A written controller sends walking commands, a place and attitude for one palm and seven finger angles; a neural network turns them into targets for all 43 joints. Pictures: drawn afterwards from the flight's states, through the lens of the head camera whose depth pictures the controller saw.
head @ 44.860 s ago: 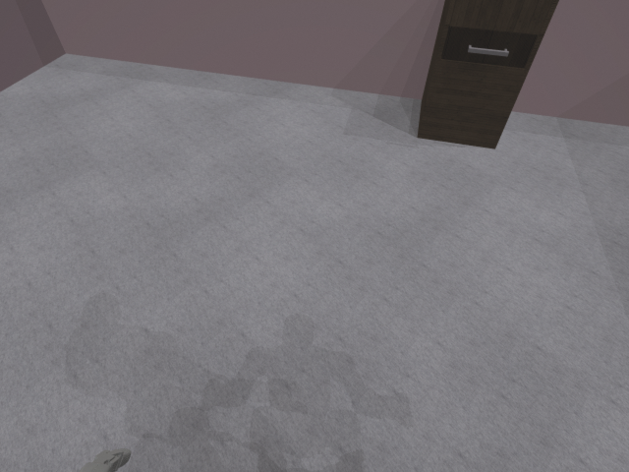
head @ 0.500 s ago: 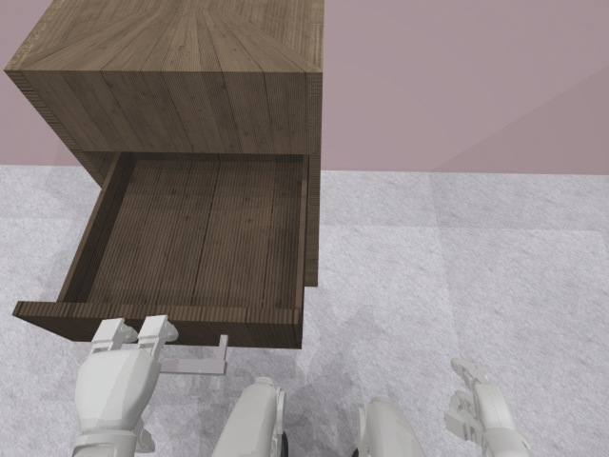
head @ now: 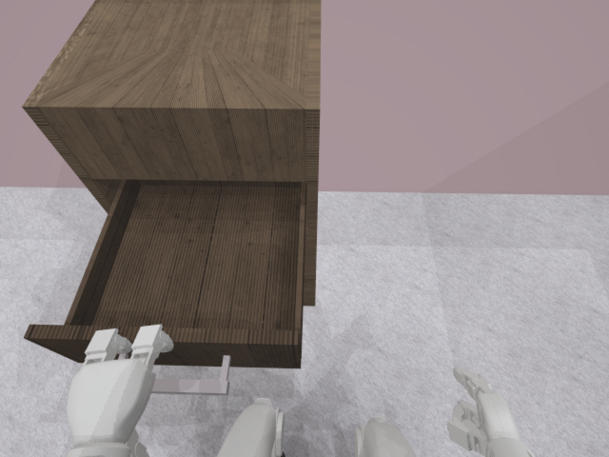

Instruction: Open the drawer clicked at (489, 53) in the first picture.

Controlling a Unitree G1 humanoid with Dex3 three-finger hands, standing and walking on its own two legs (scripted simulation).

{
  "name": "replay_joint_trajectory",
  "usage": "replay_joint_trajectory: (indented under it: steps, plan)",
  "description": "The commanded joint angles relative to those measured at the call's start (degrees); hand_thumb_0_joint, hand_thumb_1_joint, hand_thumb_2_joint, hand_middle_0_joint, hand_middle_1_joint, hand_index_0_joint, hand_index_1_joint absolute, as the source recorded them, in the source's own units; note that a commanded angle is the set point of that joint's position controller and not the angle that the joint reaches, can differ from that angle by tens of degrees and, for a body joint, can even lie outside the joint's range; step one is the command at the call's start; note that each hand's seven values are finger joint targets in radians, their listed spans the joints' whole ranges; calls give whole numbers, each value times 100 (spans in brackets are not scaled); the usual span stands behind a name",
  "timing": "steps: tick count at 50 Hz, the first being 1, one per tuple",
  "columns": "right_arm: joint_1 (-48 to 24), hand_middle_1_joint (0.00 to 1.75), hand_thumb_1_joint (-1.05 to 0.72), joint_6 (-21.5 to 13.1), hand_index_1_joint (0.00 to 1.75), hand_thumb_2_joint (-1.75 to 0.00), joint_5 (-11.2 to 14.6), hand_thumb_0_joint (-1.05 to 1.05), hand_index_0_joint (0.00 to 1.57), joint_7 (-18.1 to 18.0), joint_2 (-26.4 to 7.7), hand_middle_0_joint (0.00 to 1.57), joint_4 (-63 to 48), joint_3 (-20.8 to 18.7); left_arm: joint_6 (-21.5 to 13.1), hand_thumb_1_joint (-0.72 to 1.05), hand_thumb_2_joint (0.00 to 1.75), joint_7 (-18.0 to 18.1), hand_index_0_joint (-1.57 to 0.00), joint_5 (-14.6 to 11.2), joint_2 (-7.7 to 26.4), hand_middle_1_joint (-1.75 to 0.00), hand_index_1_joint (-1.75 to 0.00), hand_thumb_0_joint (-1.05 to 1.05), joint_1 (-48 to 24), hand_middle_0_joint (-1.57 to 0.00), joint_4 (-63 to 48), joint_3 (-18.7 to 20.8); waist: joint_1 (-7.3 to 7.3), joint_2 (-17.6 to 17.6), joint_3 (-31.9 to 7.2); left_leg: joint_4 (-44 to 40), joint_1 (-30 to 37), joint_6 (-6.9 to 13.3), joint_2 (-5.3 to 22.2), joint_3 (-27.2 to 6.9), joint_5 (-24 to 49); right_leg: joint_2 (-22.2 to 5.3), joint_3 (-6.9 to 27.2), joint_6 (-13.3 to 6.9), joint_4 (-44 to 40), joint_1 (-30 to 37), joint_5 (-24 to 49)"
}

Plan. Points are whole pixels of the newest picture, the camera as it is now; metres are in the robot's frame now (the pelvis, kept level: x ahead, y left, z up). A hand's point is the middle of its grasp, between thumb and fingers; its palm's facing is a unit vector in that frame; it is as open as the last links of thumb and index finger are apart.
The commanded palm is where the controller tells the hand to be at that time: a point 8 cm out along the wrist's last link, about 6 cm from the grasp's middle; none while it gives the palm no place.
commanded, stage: lift the hand off the handle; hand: left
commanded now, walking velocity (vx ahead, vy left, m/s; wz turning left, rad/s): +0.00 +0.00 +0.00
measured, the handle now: (171, 373) +0.24 +0.23 -0.13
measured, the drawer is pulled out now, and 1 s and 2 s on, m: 0.29 0.29 0.29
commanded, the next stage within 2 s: draw the hand back to the body in 0.90 s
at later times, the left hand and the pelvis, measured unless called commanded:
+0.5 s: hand (125, 392) +0.19 +0.23 -0.01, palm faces -0.03 -0.10 -0.99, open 13.8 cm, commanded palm +0.18 +0.22 +0.05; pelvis +0.01 +0.00 +0.02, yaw +0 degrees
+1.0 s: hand (119, 393) +0.19 +0.23 +0.02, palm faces -0.07 -0.11 -0.99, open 13.8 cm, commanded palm +0.17 +0.23 +0.07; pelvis +0.01 -0.01 +0.04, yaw +0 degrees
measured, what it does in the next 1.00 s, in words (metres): stands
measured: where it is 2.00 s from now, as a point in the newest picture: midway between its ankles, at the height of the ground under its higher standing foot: outside the picture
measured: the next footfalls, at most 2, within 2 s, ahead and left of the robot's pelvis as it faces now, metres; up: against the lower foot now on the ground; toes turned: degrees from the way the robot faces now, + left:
none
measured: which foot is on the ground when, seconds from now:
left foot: down 0.00-1.00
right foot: down 0.00-1.00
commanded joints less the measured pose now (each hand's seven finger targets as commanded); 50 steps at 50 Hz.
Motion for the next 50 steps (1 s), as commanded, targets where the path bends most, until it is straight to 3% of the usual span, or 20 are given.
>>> replay_joint_trajectory:
  steps: [1,6,7,12,16,20,21,22,25,30,31,32,37,39,44,49,50]
  plan:
    - [-320,30,-90,-207,30,-90,-7,0,20,-17,-639,20,-901,-238,26,-50,30,215,-30,-52,670,-120,-120,0,100,-30,-1092,406,-39,-5,-1294,-1074,2087,109,-152,-4,1454,104,-142,-307,-1204,457,1488]
    - [-271,30,-90,-161,30,-90,36,0,20,33,-649,20,-985,-225,145,-50,30,77,-30,-111,579,-120,-120,0,353,-30,-1067,263,-20,-207,-1225,-1254,2167,115,-153,19,1455,99,-137,-291,-1370,741,1580]
    - [-264,30,-90,-158,30,-90,45,0,20,20,-642,20,-1001,-211,161,-50,30,63,-30,-151,683,-120,-120,0,383,-30,-1003,399,-17,-316,-1159,-1297,2114,114,-158,5,1417,102,-117,-293,-1408,818,1575]
    - [-272,30,-90,-153,30,-90,30,0,20,29,-631,20,-1071,-200,59,-50,30,66,-30,-64,808,-120,-120,0,319,-30,-1277,458,44,-66,-1165,-1387,2318,113,-165,31,1493,94,-91,-305,-1464,858,1579]
    - [-253,30,-90,-154,30,-90,12,0,20,61,-624,20,-1087,-204,-22,-50,30,61,-30,-75,693,-120,-120,0,251,-30,-1428,345,-8,36,-1046,-1434,2429,117,-171,43,1447,85,-116,-304,-1536,860,1509]
    - [-224,30,-90,-144,30,-90,15,0,20,89,-632,20,-1091,-204,29,-50,30,46,-30,-65,720,-120,-120,0,153,-30,-1396,378,-40,-141,-1004,-1523,2482,105,-157,-4,1365,97,-133,-290,-1599,799,1333]
    - [-255,30,-90,-148,30,-90,38,0,20,79,-624,20,-1103,-215,59,-50,30,15,-30,-98,579,-120,-120,0,129,-30,-1384,235,-68,-155,-858,-1564,2470,121,-163,4,1239,87,-150,-287,-1684,860,1271]
    - [-231,30,-90,-153,30,-90,41,0,20,60,-635,20,-1105,-224,84,-50,30,15,-30,-121,713,-120,-120,0,116,-30,-1390,388,-58,-210,-891,-1591,2482,123,-153,-7,1285,95,-114,-290,-1715,937,1334]
    - [-193,30,-90,-142,30,-90,51,0,20,88,-633,20,-1147,-215,126,-50,30,-13,-30,-91,723,-120,-120,0,191,-30,-1550,329,0,-99,-1127,-1662,2710,109,-168,35,1481,102,-95,-290,-1715,1037,1482]
    - [-188,30,-90,-115,30,-90,96,0,20,135,-614,20,-1203,-188,220,-50,30,-106,-30,-135,668,-120,-120,0,426,-30,-1593,218,19,-153,-1008,-1829,2828,101,-173,44,1626,112,-96,-282,-1842,1282,1634]
    - [-205,30,-90,-116,30,-90,123,0,20,125,-604,20,-1216,-198,248,-50,30,-120,-30,-159,606,-120,-120,0,443,-30,-1565,176,10,-144,-789,-1882,2803,109,-171,45,1531,107,-118,-286,-1920,1347,1602]
    - [-192,30,-90,-105,30,-90,122,0,20,104,-622,20,-1214,-194,267,-50,30,-119,-30,-177,766,-120,-120,0,387,-30,-1562,349,15,-256,-783,-1907,2779,108,-168,38,1530,105,-66,-287,-1960,1421,1640]
    - [-195,30,-90,-114,30,-90,134,0,20,138,-603,20,-1255,-177,220,-50,30,-140,-30,-198,816,-120,-120,0,718,-30,-1596,464,92,-207,-717,-2003,2881,104,-194,86,1624,98,-9,-298,-2044,1614,1825]
    - [-185,30,-90,-118,30,-90,140,0,20,143,-592,20,-1260,-191,208,-50,30,-164,-30,-220,754,-120,-120,0,694,-30,-1712,390,83,-48,-655,-2029,2943,116,-200,121,1614,89,-14,-295,-2094,1677,1867]
    - [-174,30,-90,-150,30,-90,117,0,20,121,-624,20,-1169,-206,137,-50,30,-271,-30,-218,640,-120,-120,0,211,-30,-1456,268,-91,-307,-240,-2049,2762,142,-185,97,1177,58,1,-253,-2245,1426,1465]
    - [-130,30,-90,-181,30,-90,109,0,20,99,-607,20,-1173,-242,-78,-50,30,-329,-30,-242,876,-120,-120,0,410,-30,-1621,545,71,-127,-763,-1977,2929,143,-232,167,1498,50,105,-279,-2163,1704,1897]
    - [-117,30,-90,-175,30,-90,73,0,20,122,-609,20,-1174,-222,-126,-50,30,-311,-30,-199,964,-120,-120,0,402,-30,-1644,621,71,-257,-887,-1936,2946,135,-237,163,1600,54,123,-270,-2118,1637,1953]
